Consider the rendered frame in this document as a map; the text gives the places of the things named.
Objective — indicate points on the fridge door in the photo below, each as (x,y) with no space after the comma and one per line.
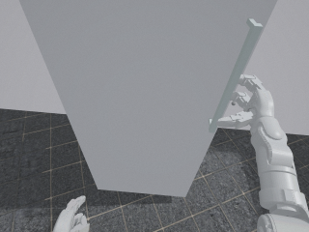
(139,80)

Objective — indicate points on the handle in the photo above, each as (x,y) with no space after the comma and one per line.
(248,45)

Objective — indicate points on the robot right upper arm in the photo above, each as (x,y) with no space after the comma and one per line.
(276,223)

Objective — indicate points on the right robot forearm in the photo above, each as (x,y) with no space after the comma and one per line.
(280,193)

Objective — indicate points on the robot right hand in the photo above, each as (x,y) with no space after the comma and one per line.
(261,104)

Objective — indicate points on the robot left hand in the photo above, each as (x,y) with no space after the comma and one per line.
(67,221)

